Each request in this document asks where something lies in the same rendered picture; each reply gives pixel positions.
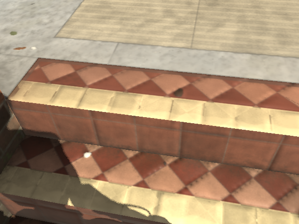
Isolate stairs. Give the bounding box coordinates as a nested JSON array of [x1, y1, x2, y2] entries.
[[0, 100, 299, 224]]

